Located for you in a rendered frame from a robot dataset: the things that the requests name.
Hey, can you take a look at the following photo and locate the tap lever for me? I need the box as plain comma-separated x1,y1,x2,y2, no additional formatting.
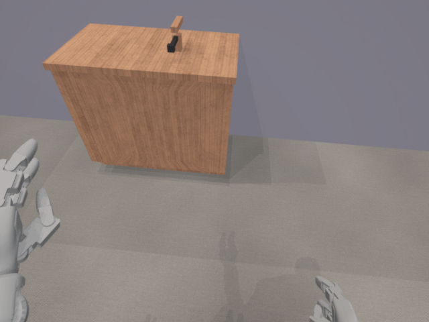
167,36,178,53

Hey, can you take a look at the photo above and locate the counter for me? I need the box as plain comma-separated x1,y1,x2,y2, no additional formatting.
42,16,239,175

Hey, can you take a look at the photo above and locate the robot left forearm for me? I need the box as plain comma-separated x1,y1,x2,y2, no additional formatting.
0,273,29,322

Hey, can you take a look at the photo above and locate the right robot hand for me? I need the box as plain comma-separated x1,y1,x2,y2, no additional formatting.
309,276,359,322

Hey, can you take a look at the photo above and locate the left robot hand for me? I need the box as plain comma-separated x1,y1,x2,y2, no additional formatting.
0,138,60,275

